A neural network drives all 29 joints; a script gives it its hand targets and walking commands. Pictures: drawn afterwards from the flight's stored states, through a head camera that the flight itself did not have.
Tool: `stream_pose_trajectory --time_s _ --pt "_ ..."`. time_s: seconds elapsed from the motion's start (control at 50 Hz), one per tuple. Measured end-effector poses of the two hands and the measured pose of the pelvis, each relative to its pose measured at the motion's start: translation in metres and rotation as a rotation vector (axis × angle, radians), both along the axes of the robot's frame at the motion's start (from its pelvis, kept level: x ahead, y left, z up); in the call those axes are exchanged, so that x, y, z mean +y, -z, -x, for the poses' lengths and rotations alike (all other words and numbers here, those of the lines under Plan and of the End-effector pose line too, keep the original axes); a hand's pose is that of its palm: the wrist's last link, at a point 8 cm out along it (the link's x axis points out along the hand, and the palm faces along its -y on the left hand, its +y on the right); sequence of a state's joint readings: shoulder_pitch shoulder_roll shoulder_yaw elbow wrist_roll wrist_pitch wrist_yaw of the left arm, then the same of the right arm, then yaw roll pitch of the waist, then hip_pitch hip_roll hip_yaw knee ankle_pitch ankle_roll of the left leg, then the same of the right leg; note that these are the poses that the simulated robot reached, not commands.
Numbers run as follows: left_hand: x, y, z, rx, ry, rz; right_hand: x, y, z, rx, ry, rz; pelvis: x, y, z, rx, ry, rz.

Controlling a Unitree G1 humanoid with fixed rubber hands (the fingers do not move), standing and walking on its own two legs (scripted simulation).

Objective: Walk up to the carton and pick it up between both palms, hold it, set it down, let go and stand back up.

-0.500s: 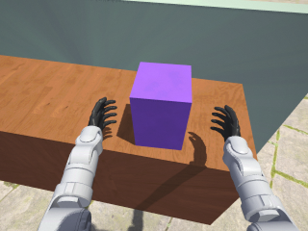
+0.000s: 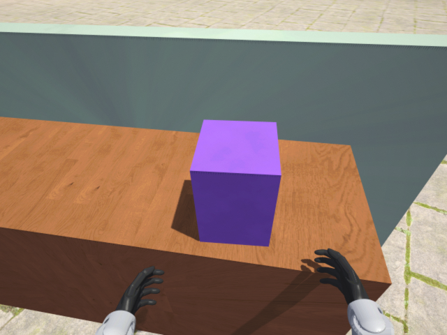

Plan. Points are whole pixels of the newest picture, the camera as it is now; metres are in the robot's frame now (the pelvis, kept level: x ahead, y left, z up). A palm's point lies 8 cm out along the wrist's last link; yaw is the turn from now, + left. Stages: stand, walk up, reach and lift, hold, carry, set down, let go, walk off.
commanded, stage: stand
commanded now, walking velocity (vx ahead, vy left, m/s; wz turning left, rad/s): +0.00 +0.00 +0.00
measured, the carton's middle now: (236, 184) +0.44 +0.01 +0.03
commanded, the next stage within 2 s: none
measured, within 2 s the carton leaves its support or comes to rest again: neither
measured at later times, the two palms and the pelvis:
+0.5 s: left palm out of the picture +0.02 +0.28 -0.13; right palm (348, 294) +0.21 -0.19 -0.02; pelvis +0.01 +0.03 -0.01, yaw +1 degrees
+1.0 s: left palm out of the picture +0.00 +0.30 -0.13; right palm out of the picture -0.02 -0.20 -0.13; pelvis -0.01 +0.04 -0.01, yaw +1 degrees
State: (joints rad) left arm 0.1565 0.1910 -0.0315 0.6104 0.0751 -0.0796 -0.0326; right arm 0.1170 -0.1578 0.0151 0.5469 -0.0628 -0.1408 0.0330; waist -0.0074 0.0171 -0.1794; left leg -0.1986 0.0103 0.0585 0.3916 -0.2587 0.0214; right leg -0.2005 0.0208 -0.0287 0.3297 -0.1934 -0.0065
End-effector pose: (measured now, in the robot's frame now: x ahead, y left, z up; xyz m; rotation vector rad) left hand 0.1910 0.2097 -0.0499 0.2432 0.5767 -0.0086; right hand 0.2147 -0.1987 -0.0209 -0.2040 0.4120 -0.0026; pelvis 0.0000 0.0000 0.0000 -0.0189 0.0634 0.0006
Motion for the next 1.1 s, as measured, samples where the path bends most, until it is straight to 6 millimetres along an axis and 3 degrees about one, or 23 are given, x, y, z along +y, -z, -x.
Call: stream_pose_trajectory --time_s 0.14,0.22,0.3,0.42,0.68,0.76,0.88,1.0,1.1 --pt "0.05 0.054 0.088 0.301 -0.14 -0.032 -0.001 -0.001 0.001 -0.001 -0.048 0.037 0.008 0.004 -0.013 0.002 -0.009 -0.001" --pt "0.062 0.072 0.13 0.429 -0.183 -0.029 0.001 -0.002 0.0 0.012 -0.037 0.06 0.013 0.005 -0.014 0.009 -0.009 0.0" --pt "0.067 0.08 0.157 0.518 -0.193 -0.026 0.004 -0.002 0.001 0.009 -0.004 0.064 0.02 0.006 -0.013 0.007 -0.012 0.003" --pt "0.071 0.084 0.169 0.55 -0.201 -0.017 0.007 -0.002 0.002 0.008 0.036 0.076 0.03 0.007 -0.01 -0.001 -0.012 0.004" --pt "0.075 0.083 0.166 0.527 -0.213 -0.009 0.008 0.004 0.021 0.049 0.062 0.087 0.038 0.007 0.001 -0.032 -0.015 -0.002" --pt "0.076 0.083 0.171 0.544 -0.221 -0.009 0.002 0.04 0.058 0.262 0.077 0.107 0.04 0.007 0.006 -0.038 -0.017 -0.003" --pt "0.08 0.081 0.184 0.6 -0.231 -0.023 0.0 0.093 0.154 0.618 0.134 0.076 0.043 0.006 0.011 -0.044 -0.018 -0.007" --pt "0.088 0.08 0.193 0.646 -0.246 -0.054 -0.002 0.11 0.234 0.845 0.205 0.054 0.043 0.006 0.012 -0.05 -0.019 -0.013" --pt "0.088 0.082 0.196 0.674 -0.248 -0.066 -0.007 0.112 0.266 0.93 0.247 0.058 0.042 0.005 0.012 -0.059 -0.017 -0.016"
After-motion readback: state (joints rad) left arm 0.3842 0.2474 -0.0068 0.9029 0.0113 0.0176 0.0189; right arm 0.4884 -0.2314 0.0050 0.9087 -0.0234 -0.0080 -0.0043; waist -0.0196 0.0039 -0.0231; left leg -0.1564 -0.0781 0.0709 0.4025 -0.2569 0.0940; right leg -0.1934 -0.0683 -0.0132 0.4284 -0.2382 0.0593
